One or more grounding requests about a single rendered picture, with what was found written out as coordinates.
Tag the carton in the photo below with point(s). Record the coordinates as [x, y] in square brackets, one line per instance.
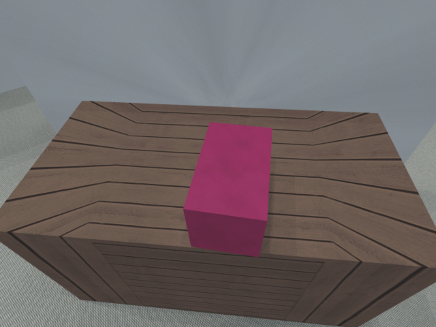
[226, 208]

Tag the pedestal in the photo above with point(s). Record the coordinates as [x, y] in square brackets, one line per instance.
[101, 213]

